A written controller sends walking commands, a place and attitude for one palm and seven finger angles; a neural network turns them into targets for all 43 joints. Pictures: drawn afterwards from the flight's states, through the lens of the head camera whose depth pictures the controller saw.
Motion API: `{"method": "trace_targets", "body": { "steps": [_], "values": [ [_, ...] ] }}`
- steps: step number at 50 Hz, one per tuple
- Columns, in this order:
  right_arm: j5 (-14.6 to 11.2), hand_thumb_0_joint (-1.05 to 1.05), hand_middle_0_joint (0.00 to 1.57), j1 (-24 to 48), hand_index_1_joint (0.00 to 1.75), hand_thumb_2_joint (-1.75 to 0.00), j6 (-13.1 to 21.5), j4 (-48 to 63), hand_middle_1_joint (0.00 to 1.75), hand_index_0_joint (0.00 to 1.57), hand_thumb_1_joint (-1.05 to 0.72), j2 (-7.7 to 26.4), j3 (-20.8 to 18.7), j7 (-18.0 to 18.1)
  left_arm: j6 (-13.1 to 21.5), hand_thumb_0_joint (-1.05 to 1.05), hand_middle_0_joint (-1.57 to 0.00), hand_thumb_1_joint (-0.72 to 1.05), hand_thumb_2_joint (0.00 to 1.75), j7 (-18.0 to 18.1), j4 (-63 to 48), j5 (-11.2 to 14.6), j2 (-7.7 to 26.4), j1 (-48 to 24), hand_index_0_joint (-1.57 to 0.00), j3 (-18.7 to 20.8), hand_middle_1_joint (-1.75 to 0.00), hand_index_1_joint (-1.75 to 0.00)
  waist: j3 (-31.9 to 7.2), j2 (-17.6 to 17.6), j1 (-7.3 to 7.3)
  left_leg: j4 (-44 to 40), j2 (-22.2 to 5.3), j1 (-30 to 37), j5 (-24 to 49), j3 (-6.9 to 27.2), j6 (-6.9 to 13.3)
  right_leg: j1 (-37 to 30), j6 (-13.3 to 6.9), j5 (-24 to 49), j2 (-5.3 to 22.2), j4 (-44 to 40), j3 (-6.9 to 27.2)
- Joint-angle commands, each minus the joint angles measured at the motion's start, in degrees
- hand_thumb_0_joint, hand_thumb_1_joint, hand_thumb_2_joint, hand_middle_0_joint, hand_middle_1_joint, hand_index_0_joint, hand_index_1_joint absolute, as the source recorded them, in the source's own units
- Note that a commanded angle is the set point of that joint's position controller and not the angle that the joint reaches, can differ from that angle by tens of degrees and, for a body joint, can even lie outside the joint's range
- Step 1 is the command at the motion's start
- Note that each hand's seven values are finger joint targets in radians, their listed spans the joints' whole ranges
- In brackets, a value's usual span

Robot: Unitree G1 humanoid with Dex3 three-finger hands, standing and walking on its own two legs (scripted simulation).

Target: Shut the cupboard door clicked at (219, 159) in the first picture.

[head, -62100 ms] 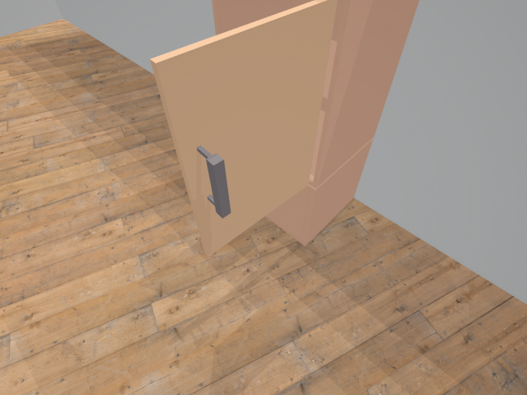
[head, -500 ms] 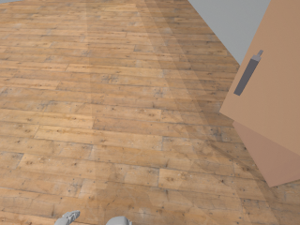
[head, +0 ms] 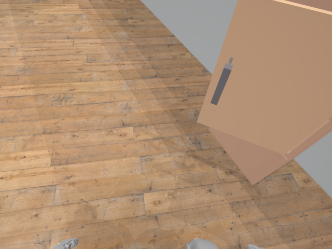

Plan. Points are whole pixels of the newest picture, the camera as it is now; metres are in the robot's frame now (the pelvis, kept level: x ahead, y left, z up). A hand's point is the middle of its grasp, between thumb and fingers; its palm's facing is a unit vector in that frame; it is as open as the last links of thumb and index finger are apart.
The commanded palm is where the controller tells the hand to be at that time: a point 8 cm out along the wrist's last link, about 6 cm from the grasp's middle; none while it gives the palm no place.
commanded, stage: turn to face it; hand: left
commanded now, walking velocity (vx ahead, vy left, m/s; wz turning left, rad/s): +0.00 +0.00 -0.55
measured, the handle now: (222, 82) +0.66 -0.15 -0.03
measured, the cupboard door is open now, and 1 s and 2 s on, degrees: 38 38 38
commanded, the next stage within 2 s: take the last steps up to it in 0.52 s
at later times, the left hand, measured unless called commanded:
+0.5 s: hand (115, 238) +0.15 +0.15 -0.17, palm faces -0.18 -0.96 -0.20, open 7.4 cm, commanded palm none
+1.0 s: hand (136, 218) +0.21 +0.10 -0.16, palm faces -0.31 -0.93 -0.22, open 7.4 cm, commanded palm none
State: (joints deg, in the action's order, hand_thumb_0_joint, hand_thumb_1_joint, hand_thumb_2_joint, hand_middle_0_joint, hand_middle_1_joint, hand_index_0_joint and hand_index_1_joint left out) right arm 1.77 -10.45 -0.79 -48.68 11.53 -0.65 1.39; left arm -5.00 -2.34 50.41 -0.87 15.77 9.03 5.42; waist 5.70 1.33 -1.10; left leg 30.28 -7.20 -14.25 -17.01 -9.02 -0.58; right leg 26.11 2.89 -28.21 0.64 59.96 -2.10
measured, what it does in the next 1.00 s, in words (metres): walks ahead, turning right: right foot, then left foot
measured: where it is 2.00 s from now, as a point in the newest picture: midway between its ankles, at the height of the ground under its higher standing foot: outside the picture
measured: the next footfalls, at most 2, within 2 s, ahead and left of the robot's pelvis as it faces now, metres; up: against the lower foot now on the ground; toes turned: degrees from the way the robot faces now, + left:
right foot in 0.16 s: +0.03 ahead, -0.15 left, +0.00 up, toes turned -10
left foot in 0.52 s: +0.13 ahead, +0.08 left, +0.00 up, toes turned -10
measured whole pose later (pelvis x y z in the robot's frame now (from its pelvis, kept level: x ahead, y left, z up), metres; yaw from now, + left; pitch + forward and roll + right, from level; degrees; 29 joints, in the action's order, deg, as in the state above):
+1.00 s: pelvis +0.08 -0.07 +0.00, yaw -20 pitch +0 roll -1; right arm 1.4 -17.3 -2.9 -60.1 14.1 -3.3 1.0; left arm -0.7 -1.3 55.8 -1.4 11.2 12.9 3.6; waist 1.1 -2.2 0.7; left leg 55.9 -5.7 -23.1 -29.3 -3.8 -1.8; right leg 10.4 -2.3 -18.1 -1.1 27.8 -4.4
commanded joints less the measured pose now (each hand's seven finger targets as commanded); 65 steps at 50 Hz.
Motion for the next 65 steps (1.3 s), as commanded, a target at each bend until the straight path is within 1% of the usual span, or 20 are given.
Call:
{"method": "trace_targets", "body": {
  "steps": [1,6,8,11,15,24,26,27,30,38,42,43,45,47,51,58,59,60,61,65],
  "values": [
    [0.2,0.0,0.2,-4.13,0.3,-0.9,0.51,1.77,0.3,0.2,-0.9,13.57,-4.2,0.48,1.76,0.0,-0.2,0.9,0.9,-0.3,-6.22,-0.28,1.76,-3.22,-0.2,-0.09,-0.3,-0.3,-7.93,-14.24,3.25,-6.47,-12.88,8.3,30.72,4.75,7.26,-1.46,-0.51,2.0,0.24,-10.32,-2.61],
    [-0.43,0.0,0.2,-1.44,0.3,-0.9,0.1,1.55,0.3,0.2,-0.9,13.98,-4.82,-0.3,3.1,0.0,-0.2,0.9,0.9,0.14,-4.01,-0.51,4.78,4.11,-0.2,0.4,-0.3,-0.3,-10.06,-9.23,-1.34,5.79,-10.22,-0.28,18.81,0.24,1.5,-19.63,-3.2,19.01,0.26,-33.41,-2.45],
    [-1.18,0.0,0.2,2.1,0.3,-0.9,-0.56,5.4,0.3,0.2,-0.9,8.12,-3.25,-0.55,4.11,0.0,-0.2,0.9,0.9,1.72,-1.82,-0.4,14.41,10.48,-0.2,1.71,-0.3,-0.3,-10.59,15.22,-4.5,30.08,2.74,-19.69,-21.6,0.73,-3.71,-26.39,-13.96,47.33,22.05,-39.86,24.77],
    [-1.04,0.0,0.2,1.89,0.3,-0.9,-0.86,2.98,0.3,0.2,-0.9,8.94,-3.14,0.39,3.86,0.0,-0.2,0.9,0.9,3.38,-3.0,-0.26,9.72,4.02,-0.2,0.92,-0.3,-0.3,-9.11,12.36,-1.19,38.91,0.43,-23.75,-12.67,10.27,-3.57,-24.03,-15.52,44.91,16.99,-37.92,19.86],
    [-0.96,0.0,0.2,-1.56,0.3,-0.9,-1.07,0.55,0.3,0.2,-0.9,7.29,-2.59,-0.31,4.34,0.0,-0.2,0.9,0.9,3.28,-3.57,-0.51,7.64,1.11,-0.2,0.14,-0.3,-0.3,-10.73,7.31,1.26,30.48,2.16,-16.36,-6.8,7.51,-4.28,-20.39,-13.36,46.38,12.33,-36.98,12.08],
    [-1.23,0.0,0.2,-5.84,0.3,-0.9,0.09,-1.28,0.3,0.2,-0.9,5.93,-2.22,0.27,3.69,0.0,-0.2,0.9,0.9,3.3,-1.74,-0.15,7.1,0.69,-0.2,0.44,-0.3,-0.3,-8.89,6.34,3.23,-1.27,5.32,0.79,6.01,6.05,-2.66,-12.82,-10.08,37.5,9.28,-32.66,15.28],
    [-0.18,0.0,0.2,-8.11,0.3,-0.9,1.1,-1.52,0.3,0.2,-0.9,13.05,-3.19,0.53,3.13,0.0,-0.2,0.9,0.9,2.93,-2.14,0.4,1.59,4.71,-0.2,-0.5,-0.3,-0.3,-10.43,-14.86,2.36,-8.8,-10.95,10.66,24.03,22.42,4.53,-1.61,-3.74,10.14,-1.69,-20.17,6.43],
    [0.07,0.0,0.2,-8.58,0.3,-0.9,0.69,-0.98,0.3,0.2,-0.9,14.33,-3.44,0.82,3.08,0.0,-0.2,0.9,0.9,2.86,-2.79,0.2,1.73,4.26,-0.2,-0.7,-0.3,-0.3,-8.88,-16.51,3.07,-11.64,-17.37,7.46,25.62,27.21,9.99,-0.2,-2.61,-6.81,-3.13,-9.39,3.38],
    [0.24,0.0,0.2,-5.19,0.3,-0.9,1.05,-0.68,0.3,0.2,-0.9,10.54,-2.33,1.57,2.6,0.0,-0.2,0.9,0.9,2.14,-1.67,-0.3,2.48,1.66,-0.2,-0.08,-0.3,-0.3,-6.29,-13.65,1.86,-11.24,-13.55,3.48,29.02,21.77,10.89,2.22,-1.6,-2.89,0.13,3.7,5.46],
    [0.66,0.0,0.2,-8.1,0.3,-0.9,0.74,-4.13,0.3,0.2,-0.9,12.29,-4.03,0.89,2.49,0.0,-0.2,0.9,0.9,0.07,-1.01,-0.61,-0.32,-1.63,-0.2,-1.09,-0.3,-0.3,-6.31,-11.22,4.43,-13.4,-12.55,6.56,5.57,14.78,8.26,-2.36,-2.09,1.07,-0.47,-15.24,-1.26],
    [0.26,0.0,0.2,-5.94,0.3,-0.9,0.8,-5.32,0.3,0.2,-0.9,12.8,-4.46,0.54,3.25,0.0,-0.2,0.9,0.9,-0.52,1.48,-0.76,0.31,3.81,-0.2,-0.63,-0.3,-0.3,-6.6,-9.17,1.28,-8.76,-10.36,0.21,-2.61,10.89,5.21,-15.21,-3.11,11.1,-2.48,-32.3,-4.37],
    [-0.09,0.0,0.2,-5.34,0.3,-0.9,0.91,-5.4,0.3,0.2,-0.9,11.85,-4.39,0.39,3.61,0.0,-0.2,0.9,0.9,-0.31,2.69,-0.86,2.07,6.61,-0.2,-0.07,-0.3,-0.3,-6.27,-5.47,-0.11,-4.38,-7.68,-5.11,-5.52,7.95,3.27,-21.74,-3.92,11.99,-1.07,-37.69,-2.16],
    [-0.64,0.0,0.2,0.85,0.3,-0.9,0.9,-1.63,0.3,0.2,-0.9,5.33,-2.65,-0.36,4.19,0.0,-0.2,0.9,0.9,1.14,4.66,-1.13,10.26,12.99,-0.2,1.41,-0.3,-0.3,-3.19,14.62,-4.73,19.72,3.93,-23.98,-21.51,-0.94,-1.37,-28.96,-13.84,1.01,18.11,-50.44,24.19],
    [-0.53,0.0,0.2,3.15,0.3,-0.9,0.76,-1.66,0.3,0.2,-0.9,7.1,-3.12,0.05,4.82,0.0,-0.2,0.9,0.9,2.22,4.8,-0.79,7.95,11.51,-0.2,0.93,-0.3,-0.3,-0.42,12.39,-3.49,32.51,2.13,-27.64,-16.23,6.89,-0.85,-24.06,-18.74,6.41,18.64,-50.27,26.03],
    [-0.02,0.0,0.2,-2.91,0.3,-0.9,0.89,-4.6,0.3,0.2,-0.9,4.78,-2.67,-1.03,6.11,0.0,-0.2,0.9,0.9,2.55,3.68,-0.83,3.64,5.08,-0.2,-0.77,-0.3,-0.3,-2.13,5.11,1.92,27.6,1.43,-18.78,-7.11,4.98,-1.73,-18.31,-15.8,22.16,12.28,-46.54,9.72],
    [-0.07,0.0,0.2,-9.7,0.3,-0.9,2.49,-6.75,0.3,0.2,-0.9,4.26,-2.0,-0.35,5.98,0.0,-0.2,0.9,0.9,2.38,6.2,0.03,3.54,5.85,-0.2,-0.85,-0.3,-0.3,-5.72,2.63,4.63,-1.42,4.52,1.49,6.56,1.08,-0.88,-16.32,-11.87,29.66,7.8,-35.61,6.17],
    [0.31,0.0,0.2,-14.57,0.3,-0.9,3.17,-8.29,0.3,0.2,-0.9,7.58,-2.55,0.0,5.88,0.0,-0.2,0.9,0.9,2.23,6.18,0.3,1.38,7.39,-0.2,-1.21,-0.3,-0.3,-9.19,-4.33,6.03,-5.71,-0.3,12.56,11.98,8.37,1.03,-9.64,-9.1,25.31,4.45,-25.54,4.32],
    [1.03,0.0,0.2,-19.8,0.3,-0.9,3.37,-9.13,0.3,0.2,-0.9,13.88,-4.01,0.48,5.65,0.0,-0.2,0.9,0.9,1.92,5.34,0.34,-1.66,9.36,-0.2,-1.9,-0.3,-0.3,-11.59,-18.38,7.15,-9.4,-15.41,20.58,15.46,27.86,7.73,2.12,-5.59,3.7,-2.12,-10.92,-1.79],
    [0.88,0.0,0.2,-21.19,0.3,-0.9,2.69,-8.91,0.3,0.2,-0.9,15.42,-3.89,0.88,5.69,0.0,-0.2,0.9,0.9,1.96,3.8,-0.45,0.17,7.09,-0.2,-2.05,-0.3,-0.3,-9.98,-16.56,7.99,-13.91,-21.44,17.07,12.41,34.45,12.36,5.52,-5.53,-9.09,-2.78,0.17,1.07],
    [0.35,0.0,0.2,-7.93,0.3,-0.9,2.58,-6.12,0.3,0.2,-0.9,7.63,-1.56,2.04,3.94,0.0,-0.2,0.9,0.9,1.8,4.53,-0.3,-1.6,3.97,-0.2,-1.37,-0.3,-0.3,-1.16,-10.13,1.9,-14.11,-14.0,-0.08,26.92,18.59,9.83,1.87,-2.56,2.24,3.06,0.33,4.53]
  ]
}}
